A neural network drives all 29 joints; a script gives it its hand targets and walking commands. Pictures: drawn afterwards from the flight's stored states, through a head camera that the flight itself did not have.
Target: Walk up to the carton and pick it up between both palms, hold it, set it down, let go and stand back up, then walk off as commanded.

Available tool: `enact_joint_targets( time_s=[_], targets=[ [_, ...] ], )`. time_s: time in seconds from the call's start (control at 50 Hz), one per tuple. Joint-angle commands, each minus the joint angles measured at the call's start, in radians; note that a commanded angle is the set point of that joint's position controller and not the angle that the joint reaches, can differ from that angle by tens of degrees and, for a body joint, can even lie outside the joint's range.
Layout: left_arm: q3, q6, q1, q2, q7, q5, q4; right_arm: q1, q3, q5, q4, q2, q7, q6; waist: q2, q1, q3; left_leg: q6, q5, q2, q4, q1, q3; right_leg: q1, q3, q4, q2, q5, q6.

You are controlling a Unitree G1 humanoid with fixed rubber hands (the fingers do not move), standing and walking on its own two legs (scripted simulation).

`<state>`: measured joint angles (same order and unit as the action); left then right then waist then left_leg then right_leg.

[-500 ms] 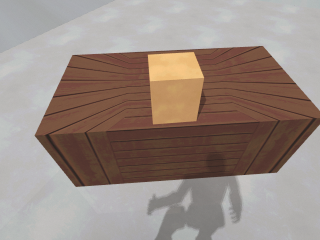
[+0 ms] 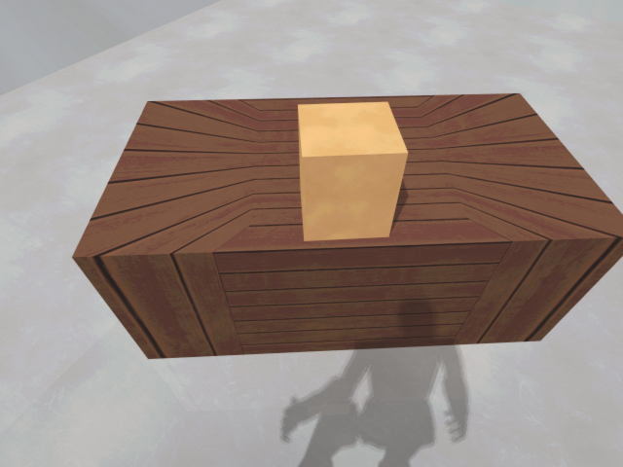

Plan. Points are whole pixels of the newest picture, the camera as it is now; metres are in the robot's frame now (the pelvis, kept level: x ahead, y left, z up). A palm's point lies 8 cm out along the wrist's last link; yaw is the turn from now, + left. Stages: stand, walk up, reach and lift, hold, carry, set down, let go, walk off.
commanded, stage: stand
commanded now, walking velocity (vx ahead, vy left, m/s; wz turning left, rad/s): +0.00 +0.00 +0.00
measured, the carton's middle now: (344, 173) +0.78 -0.07 -0.10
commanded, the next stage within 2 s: none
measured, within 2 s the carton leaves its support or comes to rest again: neither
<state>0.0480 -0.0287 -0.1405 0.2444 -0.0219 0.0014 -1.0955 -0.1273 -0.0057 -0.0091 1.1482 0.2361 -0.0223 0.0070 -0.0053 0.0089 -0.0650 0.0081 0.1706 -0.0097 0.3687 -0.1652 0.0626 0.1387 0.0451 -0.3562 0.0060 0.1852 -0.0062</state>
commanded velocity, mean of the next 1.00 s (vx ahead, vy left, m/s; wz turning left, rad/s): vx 0.00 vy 0.00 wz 0.00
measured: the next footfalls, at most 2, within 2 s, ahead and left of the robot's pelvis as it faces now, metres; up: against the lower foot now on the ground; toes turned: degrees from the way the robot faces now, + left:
none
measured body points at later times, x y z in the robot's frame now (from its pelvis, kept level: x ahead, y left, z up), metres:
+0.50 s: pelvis +0.01 +0.00 +0.00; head +0.03 +0.00 +0.45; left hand +0.05 +0.26 -0.15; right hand +0.05 -0.25 -0.16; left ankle +0.02 +0.12 -0.75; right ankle +0.01 -0.11 -0.75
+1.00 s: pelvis +0.02 +0.00 +0.00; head +0.03 +0.00 +0.45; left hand +0.10 +0.31 -0.12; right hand +0.11 -0.30 -0.13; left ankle +0.02 +0.13 -0.75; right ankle +0.01 -0.11 -0.75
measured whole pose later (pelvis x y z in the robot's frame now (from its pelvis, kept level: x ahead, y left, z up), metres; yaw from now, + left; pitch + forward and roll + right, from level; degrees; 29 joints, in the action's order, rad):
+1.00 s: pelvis +0.02 +0.00 +0.00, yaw +0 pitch -3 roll +0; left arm 0.07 0.01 -0.15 0.34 -0.02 0.00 -1.00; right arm -0.14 -0.03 0.00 1.03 0.34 -0.03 -0.02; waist -0.01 0.01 -0.07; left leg 0.01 0.19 -0.01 0.34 -0.11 0.06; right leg 0.08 0.05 -0.33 0.01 0.20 0.00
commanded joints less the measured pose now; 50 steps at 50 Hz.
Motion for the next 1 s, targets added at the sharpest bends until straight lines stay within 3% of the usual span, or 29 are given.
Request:
enact_joint_targets(
  time_s=[0.0, 0.42, 0.98],
  targets=[
    [0.017, 0.010, -0.012, 0.114, -0.005, 0.001, 0.028, -0.014, -0.016, 0.000, -0.026, 0.115, -0.005, -0.008, -0.009, -0.002, 0.045, -0.036, -0.071, 0.081, -0.066, -0.041, 0.060, -0.028, -0.086, 0.065, 0.086, 0.004, -0.022],
    [0.019, 0.022, -0.073, 0.096, -0.014, 0.002, 0.015, -0.061, -0.021, -0.001, -0.037, 0.102, -0.012, -0.016, -0.004, -0.001, 0.035, -0.038, -0.102, 0.082, -0.047, -0.043, 0.057, -0.029, -0.079, 0.048, 0.090, -0.025, -0.024],
    [0.043, 0.055, -0.003, 0.248, -0.002, -0.006, 0.135, -0.007, -0.047, 0.012, -0.163, 0.265, -0.013, -0.036, -0.002, -0.003, 0.042, -0.016, -0.162, 0.124, -0.078, 0.030, 0.067, -0.082, -0.088, 0.083, 0.132, -0.095, -0.003]
  ],
)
